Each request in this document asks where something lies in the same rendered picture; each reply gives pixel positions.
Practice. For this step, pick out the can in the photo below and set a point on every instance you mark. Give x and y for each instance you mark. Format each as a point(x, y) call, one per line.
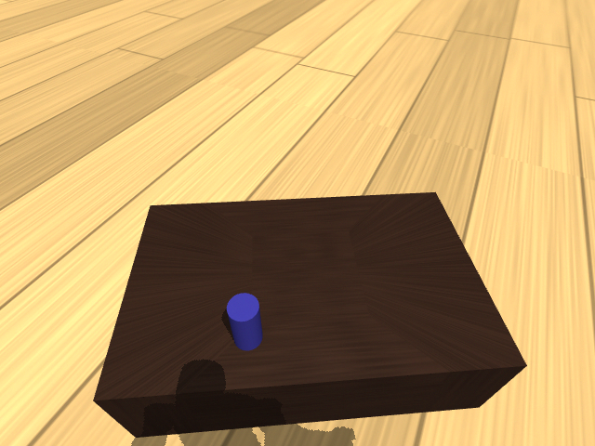
point(244, 316)

